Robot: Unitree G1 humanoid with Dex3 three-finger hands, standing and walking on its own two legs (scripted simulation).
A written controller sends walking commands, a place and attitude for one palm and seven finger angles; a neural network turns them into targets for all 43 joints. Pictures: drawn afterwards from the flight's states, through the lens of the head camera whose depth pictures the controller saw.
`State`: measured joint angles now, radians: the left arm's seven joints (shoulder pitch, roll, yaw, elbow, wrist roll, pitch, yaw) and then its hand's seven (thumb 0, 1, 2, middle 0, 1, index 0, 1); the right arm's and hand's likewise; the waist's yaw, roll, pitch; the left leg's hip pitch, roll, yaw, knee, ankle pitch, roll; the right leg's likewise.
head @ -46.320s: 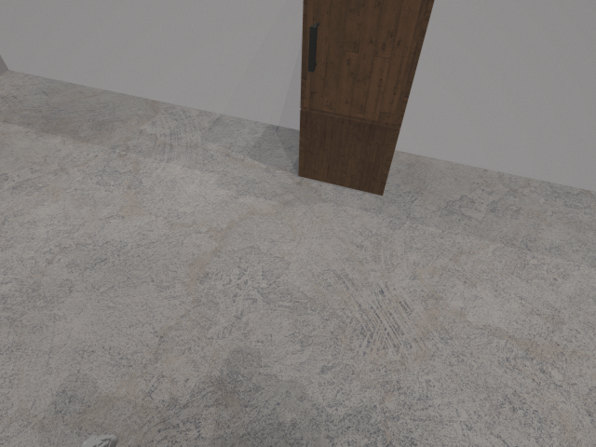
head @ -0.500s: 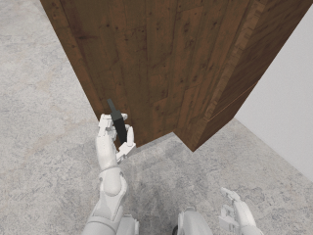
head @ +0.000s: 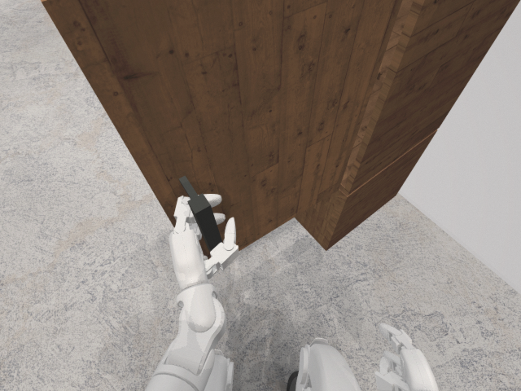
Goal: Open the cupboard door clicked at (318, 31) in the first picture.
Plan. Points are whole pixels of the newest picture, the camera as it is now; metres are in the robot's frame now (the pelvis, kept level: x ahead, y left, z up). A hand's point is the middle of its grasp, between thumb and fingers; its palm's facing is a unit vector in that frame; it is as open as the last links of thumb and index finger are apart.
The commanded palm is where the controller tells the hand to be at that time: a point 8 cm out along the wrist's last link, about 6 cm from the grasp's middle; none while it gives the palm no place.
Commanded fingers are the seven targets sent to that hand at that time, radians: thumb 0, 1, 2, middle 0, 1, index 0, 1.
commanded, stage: open thumb and fingers to let go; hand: left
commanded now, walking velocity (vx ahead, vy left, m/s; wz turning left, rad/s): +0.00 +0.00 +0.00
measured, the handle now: (202, 219) +0.37 +0.10 +0.03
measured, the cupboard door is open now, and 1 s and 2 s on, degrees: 86 87 87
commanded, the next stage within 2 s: slide the hand sideways off the handle in 0.60 s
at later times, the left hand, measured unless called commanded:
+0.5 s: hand (227, 243) +0.33 +0.06 +0.02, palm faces +0.27 -0.96 -0.02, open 14.6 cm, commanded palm +0.28 +0.11 +0.02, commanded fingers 0.00 -0.50 0.30 -0.17 -0.45 -0.17 -0.45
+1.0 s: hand (214, 269) +0.29 +0.08 +0.03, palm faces -0.22 -0.97 +0.04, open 16.2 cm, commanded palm +0.27 +0.13 +0.02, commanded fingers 0.00 -0.50 0.30 -0.15 -0.30 -0.15 -0.30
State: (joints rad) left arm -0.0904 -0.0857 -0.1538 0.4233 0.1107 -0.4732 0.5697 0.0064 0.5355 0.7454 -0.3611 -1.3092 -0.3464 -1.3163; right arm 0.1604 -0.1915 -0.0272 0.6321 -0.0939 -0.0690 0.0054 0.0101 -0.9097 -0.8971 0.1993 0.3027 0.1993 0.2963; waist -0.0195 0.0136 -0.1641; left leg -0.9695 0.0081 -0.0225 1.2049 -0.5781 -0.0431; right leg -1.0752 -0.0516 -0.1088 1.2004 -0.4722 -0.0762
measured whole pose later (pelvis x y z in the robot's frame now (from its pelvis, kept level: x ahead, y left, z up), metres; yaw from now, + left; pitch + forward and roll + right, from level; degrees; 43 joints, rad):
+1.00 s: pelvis -0.01 +0.04 +0.00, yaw -1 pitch +18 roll +0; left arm -0.03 0.04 -0.22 0.31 -0.08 -0.43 0.01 -0.01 -0.50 0.30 -0.19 -0.34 -0.17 -0.36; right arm 0.22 -0.23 0.00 0.52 -0.02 -0.05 0.01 0.01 -0.91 -0.90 0.20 0.30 0.20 0.30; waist -0.02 0.03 -0.15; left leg -0.98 -0.02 0.02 1.25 -0.59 0.02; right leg -1.07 -0.07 -0.06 1.21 -0.45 -0.01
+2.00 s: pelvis +0.00 +0.04 -0.03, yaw -1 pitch +20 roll -2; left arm 0.44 0.19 -0.02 -0.14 -0.17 -0.39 -0.20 -0.01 -0.50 0.30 -0.15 -0.30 -0.15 -0.30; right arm 0.22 -0.23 0.00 0.42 0.00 -0.09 -0.04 0.01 -0.91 -0.90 0.20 0.30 0.20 0.30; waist 0.00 0.02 -0.19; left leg -1.07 0.00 -0.02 1.39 -0.67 0.01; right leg -1.15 -0.06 -0.10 1.32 -0.52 -0.02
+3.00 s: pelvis +0.04 +0.06 +0.09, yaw -2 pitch +0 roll -1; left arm 0.54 0.33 0.21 -0.43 -0.04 -0.02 0.13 0.00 0.25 0.62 -0.18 -0.30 -0.18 -0.30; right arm 0.28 -0.21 0.05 0.55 0.01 -0.15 -0.10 0.01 -0.91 -0.90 0.20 0.30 0.20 0.30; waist 0.05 0.07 -0.07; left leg -0.23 -0.01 0.02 0.66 -0.43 0.03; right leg -0.32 -0.03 -0.06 0.62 -0.30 0.02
